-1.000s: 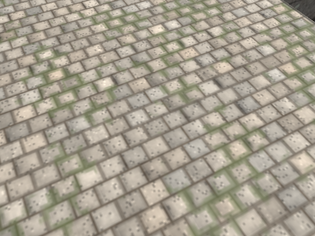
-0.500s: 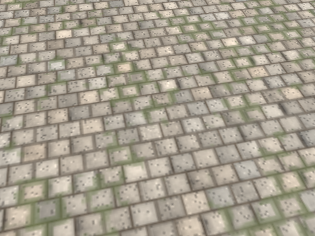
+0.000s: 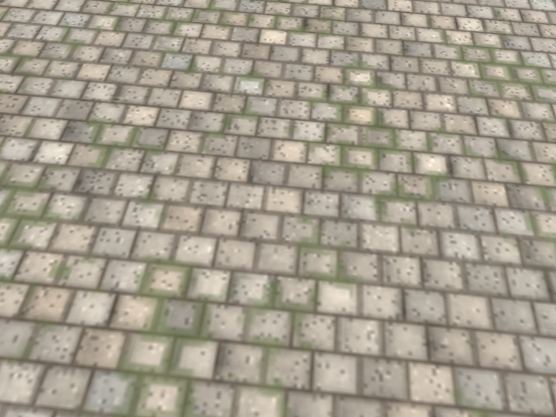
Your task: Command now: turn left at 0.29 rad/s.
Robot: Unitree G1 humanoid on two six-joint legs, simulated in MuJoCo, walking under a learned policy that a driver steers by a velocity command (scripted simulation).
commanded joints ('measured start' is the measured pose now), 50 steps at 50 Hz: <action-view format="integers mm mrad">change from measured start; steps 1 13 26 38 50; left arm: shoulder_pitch -51 -9 34 43 80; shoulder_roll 95 59 54 43 30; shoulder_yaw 12 0 -21 -31 -35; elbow -86 -31 28 91 185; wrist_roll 16 2 15 12 9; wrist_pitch -18 12 -38 -33 -29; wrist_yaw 4 17 13 22 29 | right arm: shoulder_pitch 104 -47 -33 9 29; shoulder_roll -177 -90 -39 -43 -37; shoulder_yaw -42 0 10 2 3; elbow -62 32 127 239 365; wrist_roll -41 -23 -22 -14 -8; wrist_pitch -37 -63 -55 -56 -54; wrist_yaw -7 -4 -14 -28 -37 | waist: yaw -91 -42 -19 -20 -21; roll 227 171 -10 34 28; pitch -226 -113 -71 -57 -65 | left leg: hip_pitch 259 120 90 115 133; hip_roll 397 207 28 29 14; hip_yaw -430 -234 -101 -94 -71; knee -166 -188 -93 -94 -107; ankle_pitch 626 308 131 192 94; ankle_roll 332 227 47 29 31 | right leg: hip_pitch -270 -52 47 54 67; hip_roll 41 52 31 51 81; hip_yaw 104 112 147 134 108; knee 413 73 -183 -188 -204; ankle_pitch -295 -18 238 251 151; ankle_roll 32 35 -41 -47 -49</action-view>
